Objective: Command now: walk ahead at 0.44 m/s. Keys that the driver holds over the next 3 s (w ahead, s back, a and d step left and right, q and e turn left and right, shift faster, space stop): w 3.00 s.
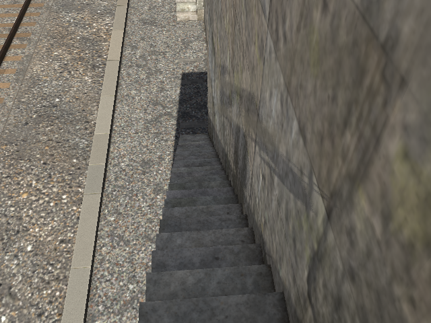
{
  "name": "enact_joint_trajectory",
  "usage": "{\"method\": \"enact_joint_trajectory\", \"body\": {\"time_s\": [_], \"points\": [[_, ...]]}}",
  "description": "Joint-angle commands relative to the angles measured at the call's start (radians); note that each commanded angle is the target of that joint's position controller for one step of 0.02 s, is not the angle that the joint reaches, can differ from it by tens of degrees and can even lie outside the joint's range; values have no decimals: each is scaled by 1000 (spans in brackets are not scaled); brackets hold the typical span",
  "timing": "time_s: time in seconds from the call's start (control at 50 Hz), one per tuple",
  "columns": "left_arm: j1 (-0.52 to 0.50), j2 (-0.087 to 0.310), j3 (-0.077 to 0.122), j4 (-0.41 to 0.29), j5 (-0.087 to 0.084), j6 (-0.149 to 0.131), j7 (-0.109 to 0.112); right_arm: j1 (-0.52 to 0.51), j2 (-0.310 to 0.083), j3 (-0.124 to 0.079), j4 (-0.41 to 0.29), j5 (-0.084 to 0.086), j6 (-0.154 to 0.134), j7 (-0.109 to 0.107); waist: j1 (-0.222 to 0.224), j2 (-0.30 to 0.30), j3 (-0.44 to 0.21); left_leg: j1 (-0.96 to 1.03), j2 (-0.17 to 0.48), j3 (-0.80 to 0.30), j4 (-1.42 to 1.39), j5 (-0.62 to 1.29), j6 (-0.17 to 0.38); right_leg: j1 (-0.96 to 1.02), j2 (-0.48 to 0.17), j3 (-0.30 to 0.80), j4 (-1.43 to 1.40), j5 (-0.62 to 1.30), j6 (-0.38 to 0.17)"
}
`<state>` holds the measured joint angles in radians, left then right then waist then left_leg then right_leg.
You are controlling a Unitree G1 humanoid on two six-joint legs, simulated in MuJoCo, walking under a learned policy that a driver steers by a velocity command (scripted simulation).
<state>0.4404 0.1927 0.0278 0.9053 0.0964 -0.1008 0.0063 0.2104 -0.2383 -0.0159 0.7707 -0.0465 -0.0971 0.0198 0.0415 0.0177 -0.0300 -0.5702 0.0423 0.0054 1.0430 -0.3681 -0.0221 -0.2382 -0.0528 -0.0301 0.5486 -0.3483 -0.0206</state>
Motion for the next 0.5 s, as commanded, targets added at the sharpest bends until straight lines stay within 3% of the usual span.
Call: {"method": "enact_joint_trajectory", "body": {"time_s": [0.02,0.04,0.06,0.08,0.1,0.12,0.14,0.16,0.18,0.2,0.22,0.24,0.26,0.28,0.3,0.32,0.34,0.36,0.38,0.4,0.42,0.44,0.46,0.48,0.5], "points": [[-136,206,42,-88,57,-21,-18,352,11,7,88,-16,-21,55,-155,-100,64,420,-84,94,71,321,2,-546,-119,18,-47,34,-190],[-175,201,39,-97,61,-31,-32,406,-36,-9,90,-14,-29,47,-199,-83,10,546,-111,148,18,278,3,-562,-101,-6,102,144,-192],[-248,201,35,-119,69,-37,-43,575,-80,-33,119,-1,-34,22,-284,-36,-20,659,-128,172,-124,254,22,-566,-55,-34,383,211,-180],[-361,189,29,-144,62,-42,-64,757,-120,-58,171,-10,-41,-12,-418,111,-9,743,-85,91,-312,244,112,-667,35,-40,894,96,-155],[-212,-69,-27,-168,31,-42,-92,688,-232,-39,130,-5,-61,-30,-217,237,-54,703,186,-459,-474,660,344,-810,177,97,1044,-161,-116],[-253,-40,-12,-207,-22,-45,-92,616,-177,-17,99,16,-59,-11,-181,91,40,616,300,-532,-516,713,390,-921,151,172,1104,-137,-92],[-261,30,1,-206,-23,-35,-85,462,-103,0,64,24,-50,10,-130,94,77,461,350,-603,-507,338,389,-1026,56,192,1126,-65,-70],[-215,89,16,-155,-12,-5,-67,331,-43,16,55,34,-33,33,-72,9,82,282,288,-594,-495,19,356,-980,9,168,1099,47,-54],[-196,104,14,-139,11,18,-53,179,17,29,9,21,-28,47,-14,-25,72,118,229,-500,-454,-38,344,-889,1,158,1007,131,-39],[-104,78,-12,-113,50,30,-62,21,71,47,-33,-5,-21,22,45,-47,94,-135,171,-359,-401,-76,284,-678,-33,148,842,278,-54],[-51,53,-12,-105,54,34,-63,24,56,46,-30,-16,-28,-1,62,16,73,-293,119,-263,-382,-89,276,-463,6,63,814,279,-40],[-72,73,-12,-126,58,26,-68,33,110,63,-30,-26,-48,-42,21,-17,15,-229,21,-160,-303,-105,230,-413,-6,76,617,610,-33],[-136,80,-7,-137,50,13,-75,121,52,64,-15,-8,-64,-60,-14,59,42,-172,64,-242,-246,-144,269,-480,-5,75,627,618,0],[-187,81,-24,-167,22,9,-83,119,10,59,-44,-4,-72,-84,-50,-40,22,-166,10,-154,-187,-171,242,-389,-10,53,391,799,1],[-242,74,-28,-190,7,16,-94,154,-45,49,-34,3,-76,-83,-63,-17,48,-187,15,-154,-160,-215,236,-313,-5,35,292,741,6],[-265,48,-41,-210,-12,25,-109,190,-67,51,-21,-9,-56,-61,-80,-25,56,-246,11,-119,-166,-279,241,-150,29,-31,212,640,18],[-265,50,-45,-230,-11,31,-114,202,-83,50,-31,-13,-45,-39,-78,-11,106,-260,35,-182,-156,-300,262,-93,33,-29,173,545,28],[-256,68,-46,-238,-9,33,-115,211,-101,48,-41,-7,-33,-23,-82,-1,125,-191,69,-248,-145,-250,279,-89,31,-26,94,466,24],[-281,93,-43,-246,-9,34,-109,208,-113,43,-43,20,-26,-16,-110,4,125,-34,94,-317,-119,-159,288,-163,12,7,-45,432,4],[-159,111,-40,-208,20,35,-98,120,-123,50,-61,-17,-18,6,-62,33,101,14,142,-431,43,-25,287,-121,-61,127,-11,641,-38],[-103,158,-11,-193,-19,23,-84,131,-106,39,-45,24,-1,6,-52,-44,71,202,85,-359,108,-24,279,-128,20,-7,-326,448,-37],[25,186,5,-155,-17,13,-62,223,-94,43,8,-28,13,29,-39,-132,40,137,44,-296,331,55,222,149,9,-37,-419,543,-67],[119,185,21,-153,0,18,-47,372,-64,44,75,-65,13,70,-26,-209,-20,-29,-37,-181,626,29,134,397,-42,18,-284,604,-164],[198,228,29,-143,14,26,-62,492,24,57,97,-55,11,88,-58,-274,-295,-352,-96,-115,1034,-394,62,784,-188,206,218,1177,-393],[246,211,37,-135,5,8,-74,275,-16,55,-29,-31,-5,91,47,-201,-189,-734,-121,-79,1168,-395,5,810,-294,519,87,914,-483]]}}
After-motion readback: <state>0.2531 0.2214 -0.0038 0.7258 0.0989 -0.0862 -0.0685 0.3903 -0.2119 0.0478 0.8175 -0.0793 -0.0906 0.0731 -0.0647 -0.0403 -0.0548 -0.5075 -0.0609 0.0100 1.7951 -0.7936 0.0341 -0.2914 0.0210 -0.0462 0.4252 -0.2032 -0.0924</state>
